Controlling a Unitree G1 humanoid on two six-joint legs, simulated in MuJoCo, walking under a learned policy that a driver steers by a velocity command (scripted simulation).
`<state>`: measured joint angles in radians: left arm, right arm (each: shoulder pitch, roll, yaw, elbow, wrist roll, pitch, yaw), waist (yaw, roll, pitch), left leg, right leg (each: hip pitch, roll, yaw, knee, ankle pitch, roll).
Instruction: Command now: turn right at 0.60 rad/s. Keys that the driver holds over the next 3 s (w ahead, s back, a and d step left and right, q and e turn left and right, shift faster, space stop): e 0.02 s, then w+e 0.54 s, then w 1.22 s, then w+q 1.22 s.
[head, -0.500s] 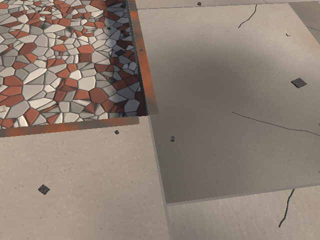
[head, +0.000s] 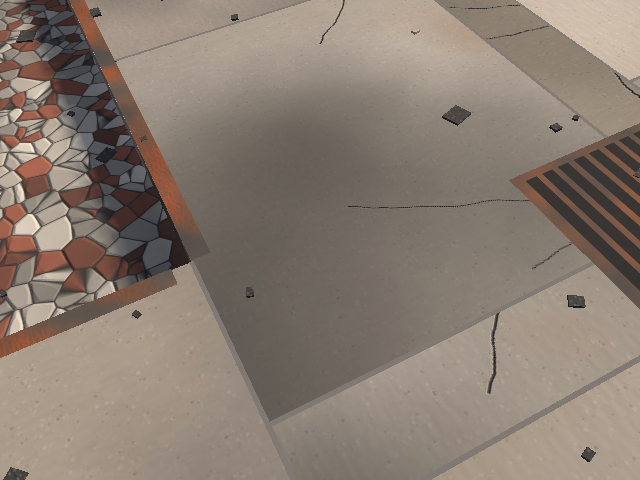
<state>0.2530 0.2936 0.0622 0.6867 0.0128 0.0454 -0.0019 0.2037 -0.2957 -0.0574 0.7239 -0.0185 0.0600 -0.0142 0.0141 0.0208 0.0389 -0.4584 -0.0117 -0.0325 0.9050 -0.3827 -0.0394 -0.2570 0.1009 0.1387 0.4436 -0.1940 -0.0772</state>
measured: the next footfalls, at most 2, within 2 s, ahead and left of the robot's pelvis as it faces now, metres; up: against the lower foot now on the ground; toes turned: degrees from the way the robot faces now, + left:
left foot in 0.16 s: +0.05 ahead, +0.12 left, +0.00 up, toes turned -10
right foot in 0.64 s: +0.27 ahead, -0.19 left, +0.00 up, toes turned -25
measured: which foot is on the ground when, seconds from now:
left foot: up 0.00-0.14, down 0.16-0.66, up 0.68-1.00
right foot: down 0.00-0.16, up 0.18-0.62, down 0.64-1.00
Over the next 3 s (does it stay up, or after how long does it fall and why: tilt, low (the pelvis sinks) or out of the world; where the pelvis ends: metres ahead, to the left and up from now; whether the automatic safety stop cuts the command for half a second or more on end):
stays up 1.36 -0.56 0.00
